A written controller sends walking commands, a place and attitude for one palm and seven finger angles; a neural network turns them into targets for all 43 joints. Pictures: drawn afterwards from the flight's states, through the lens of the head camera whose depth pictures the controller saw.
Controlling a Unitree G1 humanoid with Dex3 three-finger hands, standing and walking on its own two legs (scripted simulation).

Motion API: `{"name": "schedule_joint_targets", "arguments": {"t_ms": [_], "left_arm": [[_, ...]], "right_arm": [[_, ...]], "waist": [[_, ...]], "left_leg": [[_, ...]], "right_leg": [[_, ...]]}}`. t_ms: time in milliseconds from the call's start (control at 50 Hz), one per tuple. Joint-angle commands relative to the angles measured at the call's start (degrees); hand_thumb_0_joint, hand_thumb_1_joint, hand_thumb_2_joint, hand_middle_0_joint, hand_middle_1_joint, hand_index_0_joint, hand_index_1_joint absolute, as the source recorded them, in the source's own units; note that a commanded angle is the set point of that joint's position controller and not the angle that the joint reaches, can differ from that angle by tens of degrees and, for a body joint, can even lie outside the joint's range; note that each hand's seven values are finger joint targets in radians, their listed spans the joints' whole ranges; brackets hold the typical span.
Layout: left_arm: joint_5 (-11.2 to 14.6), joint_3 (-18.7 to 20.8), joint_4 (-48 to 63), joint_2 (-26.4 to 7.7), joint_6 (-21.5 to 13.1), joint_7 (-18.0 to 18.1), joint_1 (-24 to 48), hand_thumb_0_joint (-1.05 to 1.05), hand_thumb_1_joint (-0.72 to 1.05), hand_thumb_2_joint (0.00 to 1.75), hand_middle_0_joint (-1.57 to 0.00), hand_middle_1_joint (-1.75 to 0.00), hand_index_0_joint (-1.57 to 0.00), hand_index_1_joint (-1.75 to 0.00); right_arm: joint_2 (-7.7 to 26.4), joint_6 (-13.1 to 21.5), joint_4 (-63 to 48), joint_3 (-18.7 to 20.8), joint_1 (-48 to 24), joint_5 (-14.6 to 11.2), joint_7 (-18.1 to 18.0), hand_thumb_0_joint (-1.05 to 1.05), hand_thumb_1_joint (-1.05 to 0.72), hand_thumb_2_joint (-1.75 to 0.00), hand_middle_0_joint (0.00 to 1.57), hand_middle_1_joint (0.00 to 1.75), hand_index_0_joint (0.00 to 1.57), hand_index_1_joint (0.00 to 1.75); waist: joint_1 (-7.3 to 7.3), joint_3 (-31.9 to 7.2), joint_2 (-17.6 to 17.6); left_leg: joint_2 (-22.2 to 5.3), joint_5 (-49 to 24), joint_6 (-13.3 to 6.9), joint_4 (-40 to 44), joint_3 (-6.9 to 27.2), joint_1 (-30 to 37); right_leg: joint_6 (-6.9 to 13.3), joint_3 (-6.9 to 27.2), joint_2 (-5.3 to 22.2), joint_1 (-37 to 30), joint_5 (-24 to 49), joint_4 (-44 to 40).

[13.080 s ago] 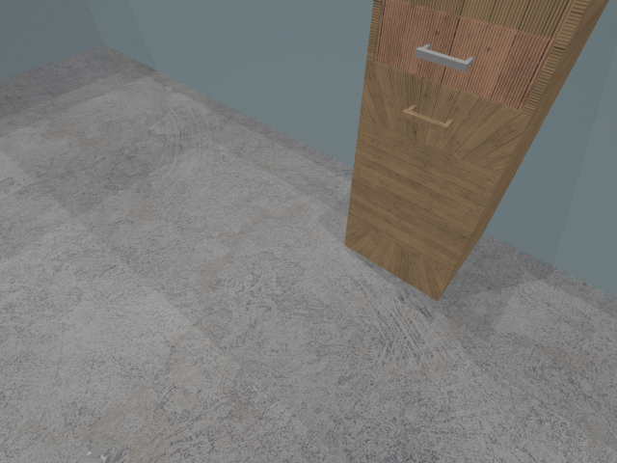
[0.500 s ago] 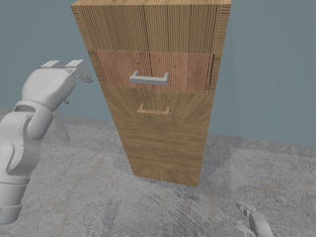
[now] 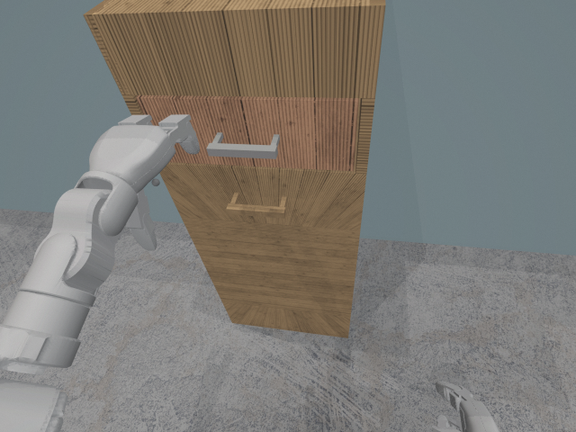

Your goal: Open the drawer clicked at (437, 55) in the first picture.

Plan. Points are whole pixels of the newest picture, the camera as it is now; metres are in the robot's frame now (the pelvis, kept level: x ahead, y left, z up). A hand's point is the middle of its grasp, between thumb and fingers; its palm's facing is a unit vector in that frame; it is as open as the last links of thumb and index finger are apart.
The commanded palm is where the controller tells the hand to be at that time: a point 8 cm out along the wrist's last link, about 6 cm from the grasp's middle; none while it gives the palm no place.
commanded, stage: move the hooked fingers above the handle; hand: left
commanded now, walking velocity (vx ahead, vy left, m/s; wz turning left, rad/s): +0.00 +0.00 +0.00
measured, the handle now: (244, 144) +0.55 +0.14 +0.10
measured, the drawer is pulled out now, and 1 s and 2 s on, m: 0.00 0.00 0.00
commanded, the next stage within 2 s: none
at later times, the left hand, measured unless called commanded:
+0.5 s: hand (203, 168) +0.43 +0.17 +0.15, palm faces +0.00 -0.04 -1.00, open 13.8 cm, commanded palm +0.42 +0.18 +0.23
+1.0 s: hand (236, 148) +0.49 +0.14 +0.14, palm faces -0.01 -0.05 -1.00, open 13.8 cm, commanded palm +0.48 +0.15 +0.21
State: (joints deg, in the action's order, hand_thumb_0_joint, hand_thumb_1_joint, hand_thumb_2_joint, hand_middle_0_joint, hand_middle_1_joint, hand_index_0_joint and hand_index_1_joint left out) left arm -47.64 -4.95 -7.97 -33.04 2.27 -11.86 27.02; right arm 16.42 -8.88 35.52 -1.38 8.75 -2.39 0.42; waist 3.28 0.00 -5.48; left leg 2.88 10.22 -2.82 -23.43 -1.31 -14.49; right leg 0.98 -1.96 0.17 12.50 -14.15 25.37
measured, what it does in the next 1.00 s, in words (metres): stands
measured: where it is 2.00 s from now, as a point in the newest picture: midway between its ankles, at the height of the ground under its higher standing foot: outside the picture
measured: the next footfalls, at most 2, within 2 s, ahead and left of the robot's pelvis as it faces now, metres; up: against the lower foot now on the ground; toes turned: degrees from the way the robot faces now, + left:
none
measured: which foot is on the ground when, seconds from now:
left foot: down 0.00-1.00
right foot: down 0.00-1.00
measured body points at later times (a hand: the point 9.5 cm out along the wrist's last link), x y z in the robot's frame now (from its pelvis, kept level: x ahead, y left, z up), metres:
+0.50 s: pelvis +0.03 -0.02 +0.00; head +0.06 -0.05 +0.44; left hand +0.42 +0.17 +0.21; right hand +0.20 -0.26 -0.13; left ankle +0.02 +0.09 -0.74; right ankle -0.01 -0.11 -0.74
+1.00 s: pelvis +0.04 -0.01 -0.01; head +0.08 -0.04 +0.44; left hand +0.49 +0.14 +0.19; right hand +0.14 -0.27 -0.15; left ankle +0.02 +0.09 -0.74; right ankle -0.01 -0.11 -0.74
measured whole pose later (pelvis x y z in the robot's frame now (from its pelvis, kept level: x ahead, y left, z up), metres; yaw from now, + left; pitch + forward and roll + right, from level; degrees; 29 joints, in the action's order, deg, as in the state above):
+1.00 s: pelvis +0.04 -0.01 -0.01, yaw -1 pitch +8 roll +1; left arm -51.9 -12.5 -34.8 -25.3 0.0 -3.3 46.6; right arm 15.7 -11.3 37.9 1.6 13.5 -2.3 -1.1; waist -0.3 -3.7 -3.4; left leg 2.3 15.2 -2.1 -28.6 -1.8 -21.6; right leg 1.7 -1.4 -0.3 19.7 -18.9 30.4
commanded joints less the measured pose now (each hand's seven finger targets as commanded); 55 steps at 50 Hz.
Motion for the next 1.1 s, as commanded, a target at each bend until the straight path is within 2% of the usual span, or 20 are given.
{"name": "schedule_joint_targets", "arguments": {"t_ms": [0,40,140,260,320,420,460,500,560,620,660,700,740,760,840,920,980,1020,1060,1080], "left_arm": [[0.1,11.2,11.5,-16.1,-1.7,3.3,23.2,0.00,-0.50,0.30,-0.30,-1.20,-0.30,-1.20],[0.3,9.0,11.0,-13.5,-2.1,4.2,24.8,0.00,-0.50,0.30,-0.30,-1.20,-0.30,-1.20],[-0.2,10.5,6.6,-14.7,-1.1,5.9,24.0,0.00,-0.50,0.30,-0.30,-1.20,-0.30,-1.20],[-1.1,6.7,3.3,-11.8,0.7,4.7,24.7,0.00,-0.50,0.30,-0.30,-1.20,-0.30,-1.20],[-1.3,2.8,4.7,-9.0,0.1,4.0,29.8,0.00,-0.50,0.30,-0.30,-1.20,-0.30,-1.20],[-1.4,5.4,2.1,-11.5,-1.4,5.5,32.9,0.00,-0.50,0.30,-0.30,-1.20,-0.30,-1.20],[-1.5,4.2,1.2,-9.7,-1.6,6.5,34.8,0.00,-0.50,0.30,-0.30,-1.20,-0.30,-1.20],[-1.8,6.1,-1.7,-11.6,-1.0,7.6,34.6,0.00,-0.50,0.30,-0.30,-1.20,-0.30,-1.20],[-2.8,4.1,-6.5,-9.5,0.6,8.4,36.5,0.00,-0.50,0.30,-0.30,-1.20,-0.30,-1.20],[-3.6,5.3,-7.3,-11.2,1.4,8.2,35.7,0.00,-0.50,0.30,-0.30,-1.20,-0.30,-1.20],[-3.5,1.6,-8.9,-7.2,1.8,7.3,36.6,0.00,-0.50,0.30,-0.30,-1.20,-0.30,-1.20],[-3.7,0.7,-10.3,-6.9,1.5,6.4,37.9,0.00,-0.50,0.30,-0.30,-1.20,-0.30,-1.20],[-3.7,-1.1,-7.4,-5.3,0.2,6.2,41.9,0.00,-0.50,0.30,-0.30,-1.20,-0.30,-1.20],[-3.6,0.0,-6.9,-6.4,-0.5,6.5,42.1,0.00,-0.50,0.30,-0.30,-1.20,-0.30,-1.20],[-3.0,-1.5,-11.6,-4.0,-1.9,8.1,46.2,0.00,-0.50,0.30,-0.30,-1.20,-0.30,-1.20],[-4.4,1.7,-14.3,-7.4,-2.4,11.9,51.6,0.00,-0.50,0.30,-0.30,-1.20,-0.30,-1.20],[-5.5,2.2,-18.8,-6.7,-0.9,13.8,51.9,0.00,-0.50,0.30,-0.30,-1.20,-0.30,-1.20],[-6.3,5.0,-21.7,-10.3,0.4,14.3,50.9,0.00,-0.50,0.30,-0.30,-1.20,-0.30,-1.20],[-6.6,4.0,-24.0,-9.0,1.6,13.6,48.7,0.00,-0.50,0.30,-0.30,-1.20,-0.30,-1.20],[-7.0,5.5,-24.3,-11.0,1.8,13.3,47.5,0.00,-0.50,0.30,-0.30,-1.20,-0.30,-1.20]], "right_arm": [[5.9,2.7,-8.8,2.4,-6.8,0.2,-0.3,0.00,-0.90,-0.90,0.20,0.30,0.20,0.30],[5.5,2.6,-8.4,2.5,-6.1,0.1,-0.3,0.00,-0.90,-0.90,0.20,0.30,0.20,0.30],[6.0,1.8,-7.5,2.7,-5.5,0.1,-0.4,0.00,-0.90,-0.90,0.20,0.30,0.20,0.30],[6.1,0.7,-7.8,2.7,-5.6,-0.2,-0.6,0.00,-0.90,-0.90,0.20,0.30,0.20,0.30],[5.8,0.7,-8.0,2.8,-5.1,-0.3,-0.8,0.00,-0.90,-0.90,0.20,0.30,0.20,0.30],[5.6,0.6,-7.2,3.0,-3.6,0.0,-1.3,0.00,-0.90,-0.90,0.20,0.30,0.20,0.30],[5.4,0.4,-6.9,3.1,-3.1,0.0,-1.2,0.00,-0.90,-0.90,0.20,0.30,0.20,0.30],[5.7,0.2,-6.4,3.1,-2.6,0.2,-1.2,0.00,-0.90,-0.90,0.20,0.30,0.20,0.30],[5.5,-0.4,-5.9,3.0,-2.4,0.1,-1.1,0.00,-0.90,-0.90,0.20,0.30,0.20,0.30],[5.7,-0.8,-6.4,3.2,-2.4,0.1,-1.2,0.00,-0.90,-0.90,0.20,0.30,0.20,0.30],[5.6,-1.1,-6.5,3.4,-1.8,-0.1,-1.2,0.00,-0.90,-0.90,0.20,0.30,0.20,0.30],[6.0,-1.3,-6.5,3.7,-1.0,-0.2,-1.5,0.00,-0.90,-0.90,0.20,0.30,0.20,0.30],[5.7,-1.1,-6.6,4.1,0.0,-0.1,-1.5,0.00,-0.90,-0.90,0.20,0.30,0.20,0.30],[5.6,-1.0,-6.5,4.3,0.5,0.0,-1.6,0.00,-0.90,-0.90,0.20,0.30,0.20,0.30],[5.5,-0.8,-4.9,4.5,2.9,-0.1,-1.8,0.00,-0.90,-0.90,0.20,0.30,0.20,0.30],[5.6,-0.5,-3.4,4.9,4.8,0.4,-1.6,0.00,-0.90,-0.90,0.20,0.30,0.20,0.30],[5.5,-0.8,-2.7,5.0,5.4,0.6,-1.2,0.00,-0.90,-0.90,0.20,0.30,0.20,0.30],[6.0,-1.0,-2.7,4.7,5.3,0.8,-1.2,0.00,-0.90,-0.90,0.20,0.30,0.20,0.30],[5.9,-1.4,-3.1,4.6,4.7,0.5,-1.3,0.00,-0.90,-0.90,0.20,0.30,0.20,0.30],[6.1,-1.6,-3.4,4.4,4.5,0.3,-1.5,0.00,-0.90,-0.90,0.20,0.30,0.20,0.30]], "waist": [[0.58,-19.1,4.2],[-0.02,-18.8,4.2],[0.29,-19.3,5.9],[-0.83,-19.0,7.4],[-2.10,-20.4,6.4],[-1.84,-22.1,6.0],[-1.91,-22.7,5.6],[-1.43,-23.2,6.7],[-1.88,-21.8,7.7],[-1.29,-24.6,8.5],[-2.55,-23.1,8.9],[-3.34,-22.7,9.7],[-3.81,-24.9,6.9],[-3.62,-26.0,5.9],[-4.78,-23.9,6.9],[-4.19,-28.4,4.7],[-3.95,-28.7,4.5],[-3.29,-29.6,7.5],[-3.35,-27.2,8.6],[-2.95,-26.4,9.0]], "left_leg": [[-1.1,-14.0,0.7,0.9,1.6,7.5],[-1.0,-14.8,0.7,0.7,1.5,7.4],[-0.8,-16.5,0.6,0.1,0.7,5.5],[-0.4,-16.1,0.2,-0.9,0.2,4.7],[-0.3,-16.1,0.0,-1.7,0.4,6.3],[-0.3,-18.1,0.1,-2.7,0.5,6.4],[-0.3,-19.0,0.2,-2.9,0.5,6.2],[-0.5,-19.8,0.3,-3.1,0.3,5.8],[-0.6,-19.0,0.4,-3.0,-0.2,4.1],[-0.5,-20.7,0.0,-3.6,-0.3,3.7],[-0.6,-20.0,-0.1,-3.9,-0.5,3.8],[-0.7,-19.4,-0.2,-4.2,-0.3,3.9],[-0.7,-20.8,-0.3,-4.8,0.3,6.2],[-0.7,-22.3,-0.4,-5.3,0.4,7.3],[-0.9,-21.2,-0.1,-5.5,0.8,6.5],[-1.1,-23.5,0.2,-6.2,0.7,6.9],[-1.7,-25.6,0.6,-6.3,0.8,6.6],[-1.6,-24.4,0.2,-5.9,0.1,4.0],[-1.6,-22.3,0.1,-5.3,-0.5,2.0],[-1.6,-21.7,0.0,-5.0,-0.6,1.2]], "right_leg": [[1.3,1.6,-0.4,-6.4,12.6,-2.5],[1.3,1.4,-0.3,-5.5,13.4,-2.3],[1.1,1.8,0.0,-7.3,17.5,-1.5],[0.7,2.2,0.2,-6.9,20.3,-1.0],[0.6,2.3,0.2,-5.3,20.2,-0.7],[0.9,2.2,0.0,-5.4,22.0,0.4],[0.9,2.1,0.0,-5.0,22.5,0.9],[1.1,2.1,0.0,-5.9,22.8,1.1],[0.9,1.9,0.1,-5.1,23.5,1.5],[0.8,2.5,0.4,-7.6,26.9,2.3],[0.6,2.3,0.3,-5.7,26.9,2.3],[0.7,2.3,0.2,-4.7,25.6,2.2],[0.9,2.2,-0.1,-3.2,25.3,2.8],[0.9,2.4,-0.2,-3.0,25.9,3.0],[1.1,1.7,-0.6,0.2,23.0,3.0],[1.5,2.0,-0.8,-0.4,23.7,4.0],[1.6,1.4,-1.1,0.3,23.3,4.8],[1.4,2.0,-0.8,-3.2,25.8,4.6],[1.1,1.8,-0.5,-3.5,25.8,4.4],[1.2,1.9,-0.6,-3.8,25.2,4.4]]}}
